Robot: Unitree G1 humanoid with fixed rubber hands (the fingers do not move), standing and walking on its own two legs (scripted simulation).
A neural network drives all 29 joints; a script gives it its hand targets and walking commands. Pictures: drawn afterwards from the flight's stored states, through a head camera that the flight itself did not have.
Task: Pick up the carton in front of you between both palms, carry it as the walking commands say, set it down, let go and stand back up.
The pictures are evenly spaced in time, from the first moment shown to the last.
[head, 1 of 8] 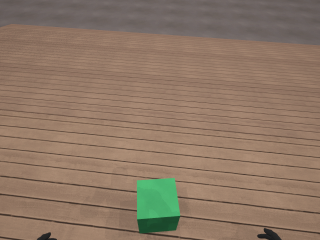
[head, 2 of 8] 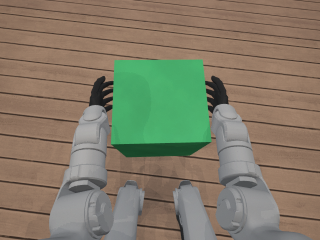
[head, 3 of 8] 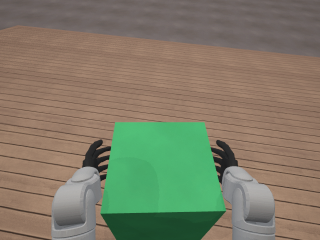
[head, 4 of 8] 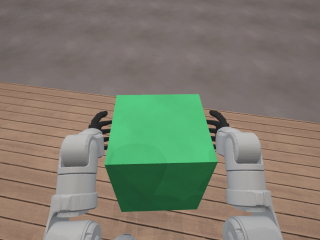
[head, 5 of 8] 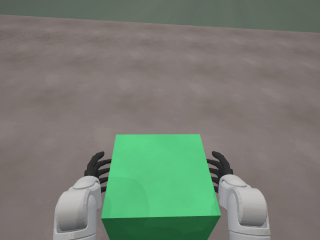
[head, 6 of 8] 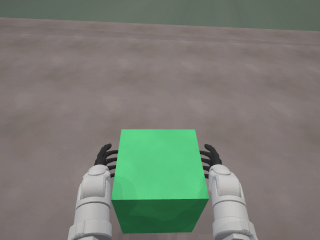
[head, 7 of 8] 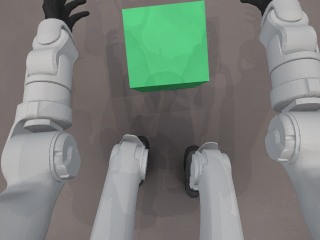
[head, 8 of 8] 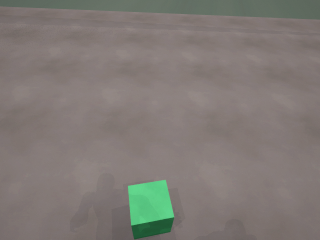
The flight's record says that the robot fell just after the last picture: no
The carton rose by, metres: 0.68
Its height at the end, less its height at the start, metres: -0.45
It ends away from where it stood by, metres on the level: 5.34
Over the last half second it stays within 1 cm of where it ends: yes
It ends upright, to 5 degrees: yes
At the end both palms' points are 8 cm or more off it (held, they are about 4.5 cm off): yes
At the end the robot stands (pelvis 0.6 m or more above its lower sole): yes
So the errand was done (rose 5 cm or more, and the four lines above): yes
